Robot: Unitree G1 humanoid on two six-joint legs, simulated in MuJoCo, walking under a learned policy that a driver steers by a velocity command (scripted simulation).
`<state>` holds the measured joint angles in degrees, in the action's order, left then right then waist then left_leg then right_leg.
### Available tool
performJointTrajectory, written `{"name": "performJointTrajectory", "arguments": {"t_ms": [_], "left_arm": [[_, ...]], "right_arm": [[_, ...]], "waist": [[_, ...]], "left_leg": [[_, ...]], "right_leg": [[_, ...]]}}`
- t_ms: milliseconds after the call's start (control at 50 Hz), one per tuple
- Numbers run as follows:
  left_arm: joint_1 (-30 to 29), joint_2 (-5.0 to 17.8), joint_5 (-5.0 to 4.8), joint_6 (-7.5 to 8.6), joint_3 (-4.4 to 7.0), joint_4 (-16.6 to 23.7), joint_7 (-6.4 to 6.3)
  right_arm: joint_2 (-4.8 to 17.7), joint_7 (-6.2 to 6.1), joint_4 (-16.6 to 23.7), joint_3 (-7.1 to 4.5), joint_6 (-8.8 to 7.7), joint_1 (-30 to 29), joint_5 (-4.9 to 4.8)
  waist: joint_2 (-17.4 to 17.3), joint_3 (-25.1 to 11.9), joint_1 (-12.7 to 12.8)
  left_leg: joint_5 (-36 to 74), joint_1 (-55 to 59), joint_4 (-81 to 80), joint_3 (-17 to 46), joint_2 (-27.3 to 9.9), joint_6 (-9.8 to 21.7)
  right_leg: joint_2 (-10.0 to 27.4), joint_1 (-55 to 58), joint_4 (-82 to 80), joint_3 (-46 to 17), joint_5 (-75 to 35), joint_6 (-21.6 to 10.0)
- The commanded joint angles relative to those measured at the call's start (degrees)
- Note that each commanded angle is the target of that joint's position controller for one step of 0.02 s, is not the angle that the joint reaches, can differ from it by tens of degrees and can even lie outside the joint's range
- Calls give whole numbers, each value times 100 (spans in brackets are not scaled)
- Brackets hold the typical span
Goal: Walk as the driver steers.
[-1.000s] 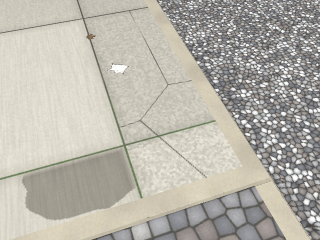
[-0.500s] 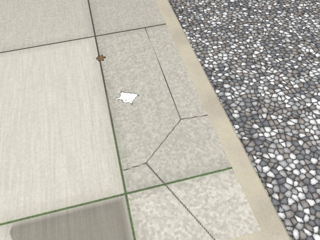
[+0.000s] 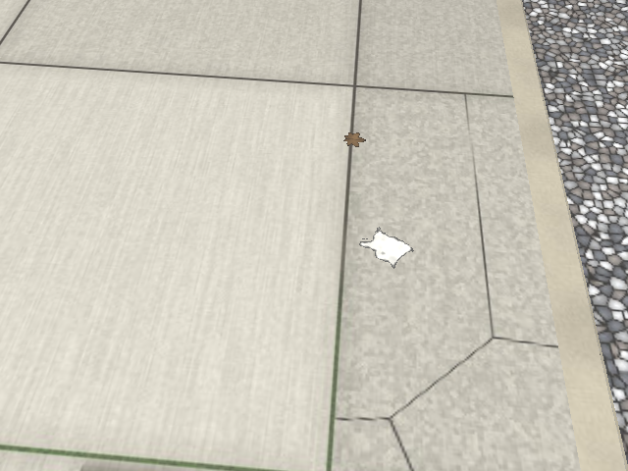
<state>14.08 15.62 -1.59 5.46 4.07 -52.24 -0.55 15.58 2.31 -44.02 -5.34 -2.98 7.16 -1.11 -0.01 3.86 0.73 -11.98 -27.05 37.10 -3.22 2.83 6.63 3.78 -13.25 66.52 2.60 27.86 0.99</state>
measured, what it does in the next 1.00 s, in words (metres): walks ahead: right foot, then left foot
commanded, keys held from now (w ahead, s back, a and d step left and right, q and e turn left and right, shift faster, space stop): w+q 0.24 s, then w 0.36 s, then no key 0.40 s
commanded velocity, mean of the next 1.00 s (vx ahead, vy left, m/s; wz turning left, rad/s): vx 0.40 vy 0.00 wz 0.27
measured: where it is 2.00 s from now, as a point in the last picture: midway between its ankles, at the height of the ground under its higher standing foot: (312, 404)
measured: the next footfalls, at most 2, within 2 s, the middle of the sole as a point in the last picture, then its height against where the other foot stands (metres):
right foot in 0.42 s outside the picture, level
left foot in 0.88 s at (247, 389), level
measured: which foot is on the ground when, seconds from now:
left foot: down 0.00-0.44, up 0.46-0.86, down 0.88-1.00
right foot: up 0.00-0.40, down 0.42-0.90, up 0.92-1.00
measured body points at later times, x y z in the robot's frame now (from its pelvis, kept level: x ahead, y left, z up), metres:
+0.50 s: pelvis +0.30 -0.03 +0.01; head +0.32 -0.03 +0.46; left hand +0.42 +0.26 -0.08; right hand +0.40 -0.29 -0.12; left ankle +0.13 +0.06 -0.64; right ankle +0.39 -0.11 -0.72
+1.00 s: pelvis +0.49 +0.04 +0.01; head +0.52 +0.06 +0.46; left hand +0.49 +0.32 -0.13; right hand +0.73 -0.14 -0.08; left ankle +0.56 +0.16 -0.72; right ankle +0.45 -0.11 -0.67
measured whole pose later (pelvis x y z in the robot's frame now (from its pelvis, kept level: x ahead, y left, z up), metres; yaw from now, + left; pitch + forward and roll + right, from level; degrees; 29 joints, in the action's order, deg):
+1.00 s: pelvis +0.49 +0.04 +0.01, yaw +14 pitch +2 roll +0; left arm 14.4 16.0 -0.3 1.5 2.0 -50.6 -0.3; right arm 12.3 0.8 -41.8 -1.7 -2.7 5.0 1.0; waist 1.5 1.4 1.9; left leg -5.9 -24.5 28.3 -0.5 0.9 1.8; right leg 1.0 -19.7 53.8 -1.6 34.2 2.8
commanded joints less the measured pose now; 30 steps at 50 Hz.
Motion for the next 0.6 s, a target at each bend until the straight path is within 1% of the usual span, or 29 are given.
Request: {"name": "performJointTrajectory", "arguments": {"t_ms": [20,40,60,100,140,180,220,240,280,320,340,360,380,400,420,440,460,480,500,520,540,560,580,600], "left_arm": [[-541,650,18,413,80,729,12],[-437,748,117,346,147,691,-9],[-358,751,141,254,174,697,1],[-396,584,204,126,156,770,-6],[-794,457,245,69,112,932,-26],[-1241,358,236,70,63,1071,-5],[-1620,289,190,98,19,1192,48],[-1777,301,159,111,13,1257,74],[-1917,371,119,150,12,1331,134],[-1959,486,128,208,34,1382,199],[-1926,541,131,239,49,1395,225],[-1817,598,130,266,68,1389,237],[-1543,658,135,291,101,1330,233],[-997,810,177,315,184,1178,209],[-136,1057,262,332,259,1062,182],[730,1548,325,278,408,861,177],[950,1221,151,234,341,687,246],[628,818,55,202,219,751,240],[245,670,106,142,151,844,221],[-31,554,159,104,94,859,222],[-171,454,210,115,44,876,217],[-206,439,224,124,31,858,218],[-163,463,200,141,35,818,215],[-96,546,175,159,54,772,205]], "right_arm": [[765,-53,148,-201,-137,931,9],[591,-70,255,-138,-144,608,40],[561,-92,317,-115,-146,504,74],[703,-157,314,-141,-167,593,36],[876,-244,288,-187,-167,781,17],[896,-299,268,-192,-133,931,-5],[882,-319,250,-189,-101,1076,-18],[892,-319,228,-191,-91,1162,-19],[831,-318,143,-169,-85,1340,-28],[748,-331,64,-139,-68,1491,-24],[758,-343,44,-138,-55,1518,-6],[788,-352,36,-146,-36,1510,13],[800,-353,47,-144,-14,1449,20],[705,-344,90,-103,-8,1375,32],[522,-322,206,-10,-21,1271,89],[187,-319,225,93,-87,2073,-21],[359,-313,180,112,-142,2160,-87],[801,-296,247,9,-154,1566,-133],[807,-292,370,22,-158,1058,-75],[738,-279,455,21,-170,767,25],[679,-272,456,0,-159,778,69],[572,-264,427,13,-139,888,54],[458,-261,398,37,-120,964,46],[389,-264,419,61,-109,922,59]], "waist": [[-3,-1048,-357],[-33,-892,-135],[-78,-833,-8],[-54,-708,66],[-99,-540,-20],[-248,-429,-183],[-415,-367,-352],[-467,-347,-426],[-547,-348,-518],[-574,-346,-541],[-626,-331,-508],[-710,-327,-436],[-786,-395,-269],[-742,-704,0],[-460,-1440,402],[982,-2365,319],[1648,-2346,366],[944,-1399,448],[453,-887,371],[253,-469,222],[339,-382,51],[463,-395,-43],[529,-436,-83],[528,-431,-86]], "left_leg": [[694,3294,-2038,3099,-1671,1217],[1218,2601,-2129,2667,-1497,1126],[1425,2203,-2256,2502,-1391,1098],[1840,1757,-2397,2203,-1284,1113],[1954,1526,-2472,1937,-1144,1052],[1663,1373,-2437,1710,-912,850],[1246,1257,-2374,1638,-780,677],[1077,1245,-2353,1702,-795,625],[865,1501,-2206,1852,-952,586],[844,1956,-1920,2087,-1154,546],[958,2146,-1787,2208,-1253,520],[1199,2293,-1644,2294,-1321,481],[1683,2369,-1401,2293,-1290,412],[2435,2345,-804,2133,-1026,288],[2169,1761,489,1837,-726,97],[336,-231,2628,1203,83,-392],[-2108,-1344,3511,1359,201,-464],[-1770,-1864,3924,1475,-122,-427],[-1299,-1822,3832,1213,-389,-396],[-965,-1692,3431,1047,-590,-395],[-716,-1392,3070,1019,-792,-392],[-604,-1128,2853,956,-870,-413],[-550,-1023,2665,870,-905,-446],[-430,-1054,2455,800,-941,-494]], "right_leg": [[197,-3128,650,-739,-594,-214],[339,-2636,257,-760,-793,-174],[388,-2312,40,-761,-901,-122],[356,-2157,-514,-640,-1086,47],[248,-2259,-1255,-544,-1661,201],[69,-2142,-2208,-508,-2475,244],[-139,-1857,-3029,-466,-3133,221],[-223,-1734,-3269,-443,-3312,211],[-240,-1660,-3546,-495,-3464,144],[-226,-1703,-3777,-549,-3246,13],[-232,-1682,-3841,-535,-3005,-68],[-254,-1579,-3887,-489,-2726,-160],[-330,-1235,-4033,-368,-2571,-281],[-383,-456,-4166,-293,-2611,-460],[269,941,-3902,-906,-2796,-829],[1500,3165,-4080,-3170,-1963,-1777],[1926,3459,-4909,-4753,-625,-1996],[1759,2778,-5016,-4193,87,-1715],[1527,1983,-5107,-3427,-172,-1511],[1284,1232,-5292,-2886,-730,-1457],[1097,809,-5419,-2516,-1226,-1380],[959,557,-5537,-2254,-1566,-1358],[893,452,-5625,-2027,-1880,-1392],[881,411,-5709,-1833,-2187,-1442]]}}
Velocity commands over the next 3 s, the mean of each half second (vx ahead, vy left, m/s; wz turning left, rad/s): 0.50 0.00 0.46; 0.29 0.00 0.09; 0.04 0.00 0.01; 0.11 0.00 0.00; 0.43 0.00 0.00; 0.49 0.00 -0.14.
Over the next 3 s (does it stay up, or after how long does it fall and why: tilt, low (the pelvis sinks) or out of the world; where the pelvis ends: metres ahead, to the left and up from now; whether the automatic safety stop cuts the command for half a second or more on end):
stays up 1.12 0.18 0.01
